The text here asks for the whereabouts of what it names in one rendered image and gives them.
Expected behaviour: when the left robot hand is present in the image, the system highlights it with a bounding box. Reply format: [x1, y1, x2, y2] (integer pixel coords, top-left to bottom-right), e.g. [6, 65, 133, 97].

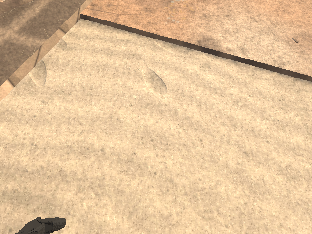
[15, 216, 66, 234]

